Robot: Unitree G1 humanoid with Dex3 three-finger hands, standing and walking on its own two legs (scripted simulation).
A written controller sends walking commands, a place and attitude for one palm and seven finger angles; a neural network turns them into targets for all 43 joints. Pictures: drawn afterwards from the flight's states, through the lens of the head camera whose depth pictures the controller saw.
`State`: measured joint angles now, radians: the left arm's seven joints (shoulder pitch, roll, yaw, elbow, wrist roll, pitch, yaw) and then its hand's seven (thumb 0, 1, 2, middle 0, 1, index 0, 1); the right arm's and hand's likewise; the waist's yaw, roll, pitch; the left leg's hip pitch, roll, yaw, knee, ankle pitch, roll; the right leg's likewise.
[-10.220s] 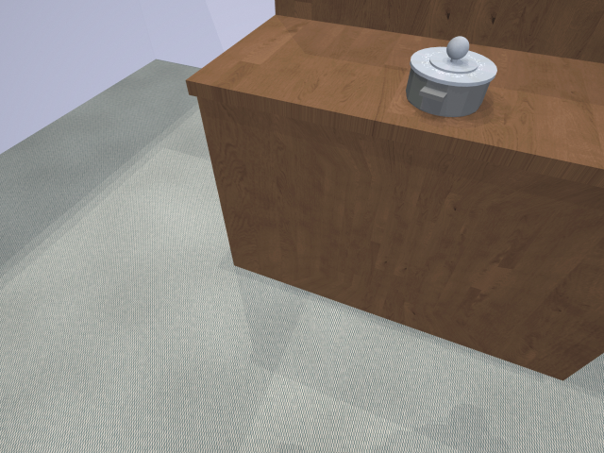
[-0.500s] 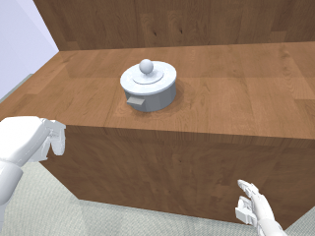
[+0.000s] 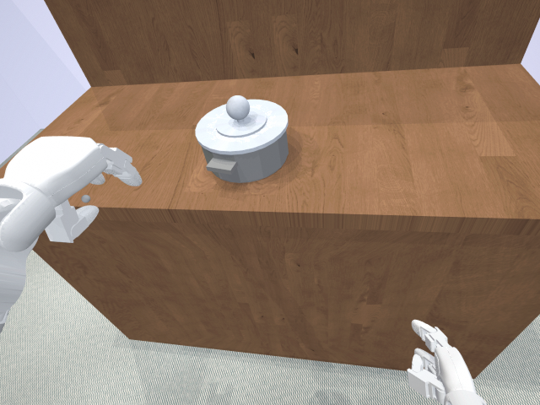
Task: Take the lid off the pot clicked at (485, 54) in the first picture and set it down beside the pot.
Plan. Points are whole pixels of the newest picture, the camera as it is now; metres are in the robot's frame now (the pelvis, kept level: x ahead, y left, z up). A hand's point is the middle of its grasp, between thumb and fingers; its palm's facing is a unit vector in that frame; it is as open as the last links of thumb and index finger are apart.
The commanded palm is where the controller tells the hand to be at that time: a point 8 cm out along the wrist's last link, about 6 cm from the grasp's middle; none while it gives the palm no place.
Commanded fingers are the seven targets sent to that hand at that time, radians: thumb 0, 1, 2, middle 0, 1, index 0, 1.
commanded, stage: reach forward and open the fingers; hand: left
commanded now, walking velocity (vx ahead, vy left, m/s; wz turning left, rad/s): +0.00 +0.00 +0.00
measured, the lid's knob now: (237, 107) +0.59 +0.13 +0.17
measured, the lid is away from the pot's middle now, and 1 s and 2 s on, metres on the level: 0.00 0.00 0.00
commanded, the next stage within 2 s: move the open hand above the knob in 0.32 s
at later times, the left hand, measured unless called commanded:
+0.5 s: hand (106, 158) +0.33 +0.23 +0.25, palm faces -0.01 +0.06 -1.00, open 10.0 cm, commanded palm +0.30 +0.23 +0.32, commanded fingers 0.00 -0.39 1.69 -0.87 -0.08 -0.87 -0.08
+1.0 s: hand (152, 124) +0.40 +0.20 +0.25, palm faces -0.07 +0.01 -1.00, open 10.0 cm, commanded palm +0.37 +0.20 +0.32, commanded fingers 0.00 -0.39 1.69 -0.87 -0.08 -0.87 -0.08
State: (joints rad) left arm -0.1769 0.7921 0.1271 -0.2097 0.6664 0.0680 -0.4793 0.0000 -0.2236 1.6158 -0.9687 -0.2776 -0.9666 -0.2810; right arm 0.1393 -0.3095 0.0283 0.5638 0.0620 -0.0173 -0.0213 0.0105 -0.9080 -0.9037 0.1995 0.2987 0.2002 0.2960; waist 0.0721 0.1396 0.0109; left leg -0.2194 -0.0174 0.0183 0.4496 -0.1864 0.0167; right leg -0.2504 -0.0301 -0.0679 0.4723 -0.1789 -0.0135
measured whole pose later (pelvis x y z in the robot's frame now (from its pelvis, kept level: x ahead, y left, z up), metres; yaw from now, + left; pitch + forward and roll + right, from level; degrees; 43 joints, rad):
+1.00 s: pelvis +0.02 +0.00 +0.00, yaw +0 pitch -1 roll +1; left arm -0.73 0.66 -0.12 0.16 0.78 0.22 -0.55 0.00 -0.38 1.68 -0.89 -0.08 -0.89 -0.08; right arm 0.13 -0.31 0.04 0.58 0.08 0.06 0.01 0.01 -0.91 -0.90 0.20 0.30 0.20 0.30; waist 0.03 0.13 0.00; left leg -0.24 -0.04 0.03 0.46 -0.21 0.03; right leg -0.29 -0.05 -0.05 0.52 -0.22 -0.01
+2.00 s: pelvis +0.05 +0.02 +0.00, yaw -1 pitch +5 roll +1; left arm -1.34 0.46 -0.29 0.92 0.91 0.28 -0.51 0.00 -0.38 1.68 -0.89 -0.08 -0.89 -0.08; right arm 0.26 -0.29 0.02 0.67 0.07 0.05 -0.01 0.01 -0.91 -0.90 0.20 0.30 0.20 0.30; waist -0.08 0.07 -0.04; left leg -0.28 -0.04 0.05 0.40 -0.22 0.04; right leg -0.33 -0.05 -0.03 0.46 -0.22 0.01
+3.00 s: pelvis +0.06 +0.03 +0.00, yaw -2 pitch +7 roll +0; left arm -1.38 0.44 -0.29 1.03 0.91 0.31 -0.51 0.00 -0.38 1.68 -0.89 -0.08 -0.88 -0.08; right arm 0.28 -0.28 0.03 0.68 0.06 0.04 -0.01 0.00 -0.91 -0.90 0.20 0.30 0.20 0.30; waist -0.09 0.06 -0.06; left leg -0.30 -0.04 0.05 0.40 -0.23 0.06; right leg -0.35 -0.05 -0.02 0.44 -0.21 0.02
